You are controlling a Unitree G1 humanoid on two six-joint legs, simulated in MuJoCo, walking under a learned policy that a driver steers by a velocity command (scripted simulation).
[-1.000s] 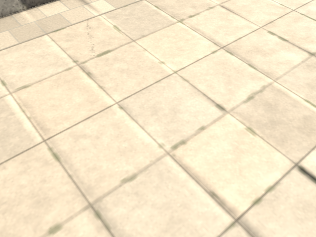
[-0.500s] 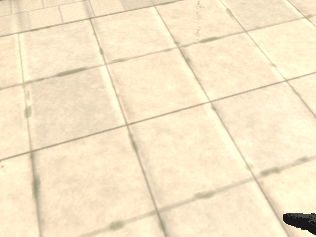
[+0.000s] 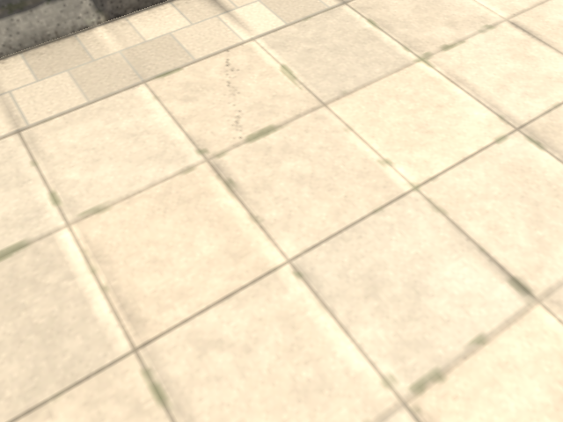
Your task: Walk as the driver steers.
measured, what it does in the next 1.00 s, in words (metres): walks ahead, turning right: left foot, then right foot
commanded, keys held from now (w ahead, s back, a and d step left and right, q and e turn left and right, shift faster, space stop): e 0.28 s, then w+e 0.72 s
